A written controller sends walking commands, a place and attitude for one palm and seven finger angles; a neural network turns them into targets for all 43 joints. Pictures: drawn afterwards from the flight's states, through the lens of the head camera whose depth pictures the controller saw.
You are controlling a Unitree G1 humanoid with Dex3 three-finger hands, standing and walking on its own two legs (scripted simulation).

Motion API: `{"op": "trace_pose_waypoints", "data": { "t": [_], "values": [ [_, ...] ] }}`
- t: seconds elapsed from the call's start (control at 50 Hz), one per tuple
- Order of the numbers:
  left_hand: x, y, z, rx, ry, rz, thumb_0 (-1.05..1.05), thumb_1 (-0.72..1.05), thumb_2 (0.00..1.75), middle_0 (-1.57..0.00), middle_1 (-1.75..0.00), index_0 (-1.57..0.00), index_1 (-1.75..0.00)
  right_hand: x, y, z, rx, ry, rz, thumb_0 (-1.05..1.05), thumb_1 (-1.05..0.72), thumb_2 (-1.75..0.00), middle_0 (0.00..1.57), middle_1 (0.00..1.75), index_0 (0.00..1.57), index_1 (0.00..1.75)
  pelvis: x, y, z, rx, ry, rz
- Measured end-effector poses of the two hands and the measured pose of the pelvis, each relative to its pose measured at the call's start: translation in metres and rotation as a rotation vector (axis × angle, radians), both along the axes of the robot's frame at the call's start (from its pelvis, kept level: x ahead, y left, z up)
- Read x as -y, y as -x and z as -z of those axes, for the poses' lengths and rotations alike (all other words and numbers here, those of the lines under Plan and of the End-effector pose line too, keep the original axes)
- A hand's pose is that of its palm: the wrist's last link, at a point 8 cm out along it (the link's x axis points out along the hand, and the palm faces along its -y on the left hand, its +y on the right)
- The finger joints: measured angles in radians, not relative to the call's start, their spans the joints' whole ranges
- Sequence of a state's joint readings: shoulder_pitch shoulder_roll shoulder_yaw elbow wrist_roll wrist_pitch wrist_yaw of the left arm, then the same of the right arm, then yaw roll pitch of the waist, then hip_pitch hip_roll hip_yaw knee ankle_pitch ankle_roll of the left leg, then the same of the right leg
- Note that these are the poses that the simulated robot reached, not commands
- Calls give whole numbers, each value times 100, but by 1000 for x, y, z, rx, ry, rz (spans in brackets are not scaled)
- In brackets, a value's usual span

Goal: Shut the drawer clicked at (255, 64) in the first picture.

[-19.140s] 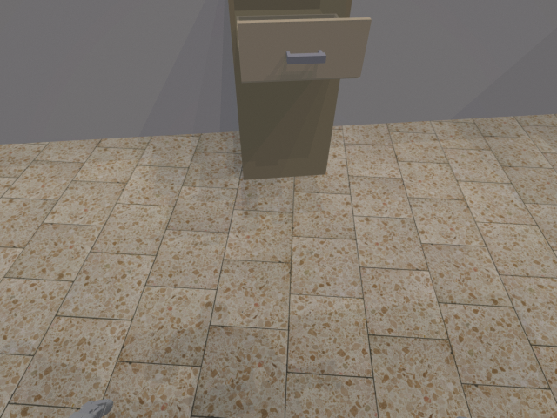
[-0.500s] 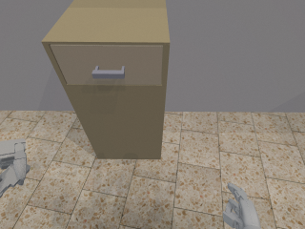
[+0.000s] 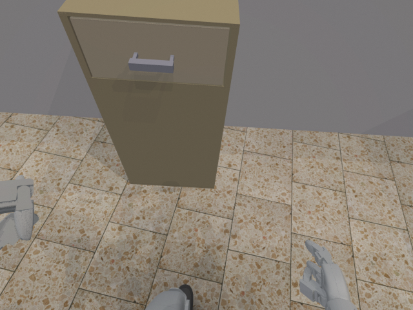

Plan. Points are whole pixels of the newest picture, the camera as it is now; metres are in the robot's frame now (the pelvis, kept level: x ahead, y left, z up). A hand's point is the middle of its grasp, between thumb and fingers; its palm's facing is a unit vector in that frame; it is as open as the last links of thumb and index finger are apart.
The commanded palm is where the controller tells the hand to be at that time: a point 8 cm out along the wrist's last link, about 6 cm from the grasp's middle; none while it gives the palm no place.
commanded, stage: step back with the hand held close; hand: left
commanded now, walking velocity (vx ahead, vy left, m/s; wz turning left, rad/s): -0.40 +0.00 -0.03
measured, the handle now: (152, 61) +0.70 +0.21 +0.04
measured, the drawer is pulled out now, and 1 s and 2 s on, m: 0.00 0.00 0.00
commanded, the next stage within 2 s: stop stepping back and stand still in 0.28 s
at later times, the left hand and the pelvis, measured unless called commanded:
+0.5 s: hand out of the picture +0.11 +0.22 +0.18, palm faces +0.26 -0.82 -0.50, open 3.2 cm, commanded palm +0.05 +0.28 +0.19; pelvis -0.09 +0.00 +0.01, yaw -2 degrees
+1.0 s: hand out of the picture +0.05 +0.24 +0.18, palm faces +0.42 -0.79 -0.45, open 3.2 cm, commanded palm -0.01 +0.28 +0.19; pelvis -0.14 +0.00 +0.01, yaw +1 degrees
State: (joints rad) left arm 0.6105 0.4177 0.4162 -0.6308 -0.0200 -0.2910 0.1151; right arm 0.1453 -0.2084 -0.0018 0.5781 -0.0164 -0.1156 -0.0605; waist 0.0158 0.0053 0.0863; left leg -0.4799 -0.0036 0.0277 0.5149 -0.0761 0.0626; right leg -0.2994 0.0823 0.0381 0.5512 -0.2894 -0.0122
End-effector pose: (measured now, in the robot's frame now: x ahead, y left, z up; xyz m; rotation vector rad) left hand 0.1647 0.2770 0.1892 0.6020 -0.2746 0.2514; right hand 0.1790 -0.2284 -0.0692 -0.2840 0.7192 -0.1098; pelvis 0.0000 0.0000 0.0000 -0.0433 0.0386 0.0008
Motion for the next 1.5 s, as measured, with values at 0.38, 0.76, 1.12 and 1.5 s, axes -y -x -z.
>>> {"op": "trace_pose_waypoints", "data": {
  "t": [0.38, 0.76, 1.12, 1.5],
  "values": [
    [-19, 58, 8, 1, 73, -42, 1, 89, 90, -140, -160, -140, -160, -6, 66, -14, 4, 8, 35, 1, -90, -90, 20, 30, 20, 29, -9, 65, -7, -6, -44, -5],
    [1, 144, 8, -2, 133, -97, 1, 89, 90, -140, -160, -140, -160, 37, 190, -2, -32, 8, 142, 1, -90, -90, 20, 30, 21, 30, 7, 126, -9, 41, -30, 10],
    [-13, 153, 3, 67, 110, -98, 1, 89, 90, -140, -160, -140, -160, 0, 171, 0, -1, -33, 57, 1, -90, -90, 20, 30, 20, 30, -5, 130, -5, 58, -22, -11],
    [35, 200, 299, -1219, 510, -229, 1, 91, 90, -116, -136, -116, -137, 4, 196, 42, -292, -52, 57, 1, -90, -90, 20, 30, 21, 30, -9, 128, 0, 63, -57, -46]
  ]
}}
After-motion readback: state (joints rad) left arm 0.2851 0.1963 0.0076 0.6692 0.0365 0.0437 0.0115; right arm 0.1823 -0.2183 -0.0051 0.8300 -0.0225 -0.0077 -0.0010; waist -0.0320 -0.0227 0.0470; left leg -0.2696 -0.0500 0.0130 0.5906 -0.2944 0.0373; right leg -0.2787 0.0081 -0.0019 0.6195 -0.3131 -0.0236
